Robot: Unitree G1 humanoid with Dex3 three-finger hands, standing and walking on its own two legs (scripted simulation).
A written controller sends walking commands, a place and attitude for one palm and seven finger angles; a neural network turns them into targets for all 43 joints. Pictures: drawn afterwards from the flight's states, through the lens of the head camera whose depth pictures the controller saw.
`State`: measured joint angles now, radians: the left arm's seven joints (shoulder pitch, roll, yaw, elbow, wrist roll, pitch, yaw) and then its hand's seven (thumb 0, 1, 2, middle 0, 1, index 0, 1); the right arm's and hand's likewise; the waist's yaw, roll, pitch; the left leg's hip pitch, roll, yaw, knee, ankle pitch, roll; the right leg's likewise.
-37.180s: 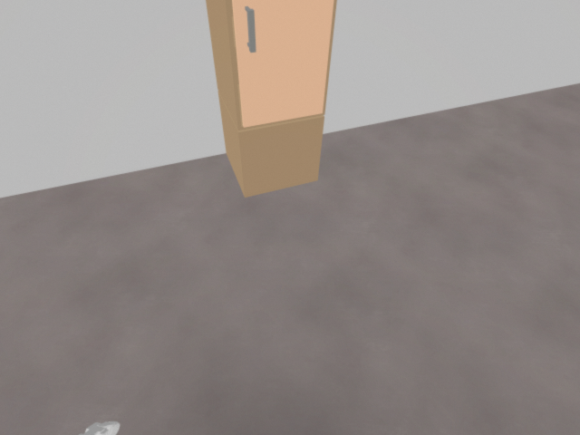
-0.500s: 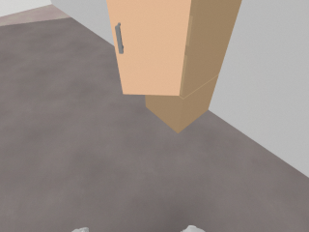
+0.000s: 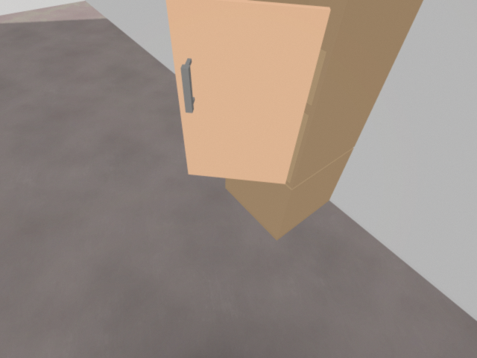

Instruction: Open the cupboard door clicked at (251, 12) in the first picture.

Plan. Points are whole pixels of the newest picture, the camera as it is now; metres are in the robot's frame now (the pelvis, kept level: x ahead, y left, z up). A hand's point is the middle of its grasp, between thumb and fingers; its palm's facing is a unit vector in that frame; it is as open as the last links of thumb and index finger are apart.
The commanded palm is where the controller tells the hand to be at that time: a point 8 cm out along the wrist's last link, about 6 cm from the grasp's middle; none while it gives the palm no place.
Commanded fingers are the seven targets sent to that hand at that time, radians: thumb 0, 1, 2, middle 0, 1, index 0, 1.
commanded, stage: take the last steps up to it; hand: left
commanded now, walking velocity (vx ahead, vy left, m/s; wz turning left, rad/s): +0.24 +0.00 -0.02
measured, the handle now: (189, 86) +0.74 +0.21 +0.05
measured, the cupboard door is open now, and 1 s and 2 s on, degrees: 46 46 46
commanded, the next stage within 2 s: come to a stop and stand still in 0.22 s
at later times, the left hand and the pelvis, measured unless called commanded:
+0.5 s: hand (170, 313) +0.23 +0.16 -0.16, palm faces +0.00 -0.98 -0.21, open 7.4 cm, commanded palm none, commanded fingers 0.00 0.90 0.90 -0.20 -0.30 -0.20 -0.30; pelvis +0.15 -0.02 +0.01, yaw +0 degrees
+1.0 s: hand (161, 334) +0.19 +0.17 -0.16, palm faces +0.00 -0.96 -0.28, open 7.4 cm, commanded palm none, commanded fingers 0.00 0.90 0.90 -0.20 -0.30 -0.20 -0.30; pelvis +0.15 -0.02 +0.01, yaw -2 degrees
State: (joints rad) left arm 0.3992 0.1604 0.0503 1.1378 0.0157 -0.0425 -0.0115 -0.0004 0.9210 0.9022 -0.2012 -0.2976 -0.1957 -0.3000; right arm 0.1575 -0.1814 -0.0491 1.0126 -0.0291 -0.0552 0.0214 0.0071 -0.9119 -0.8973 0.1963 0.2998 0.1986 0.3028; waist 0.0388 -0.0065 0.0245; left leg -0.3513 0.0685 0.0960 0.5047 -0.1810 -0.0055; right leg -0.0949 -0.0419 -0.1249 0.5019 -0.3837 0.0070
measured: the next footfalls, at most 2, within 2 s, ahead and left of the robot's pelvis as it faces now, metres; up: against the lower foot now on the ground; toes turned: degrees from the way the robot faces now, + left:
right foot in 0.34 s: +0.18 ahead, -0.13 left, +0.00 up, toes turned -3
left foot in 0.56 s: +0.22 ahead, +0.10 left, +0.00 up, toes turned +5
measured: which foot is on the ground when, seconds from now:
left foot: down 0.00-0.34, up 0.36-0.54, down 0.56-0.82, up 0.84-1.00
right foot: down 0.00-0.00, up 0.02-0.32, down 0.34-1.00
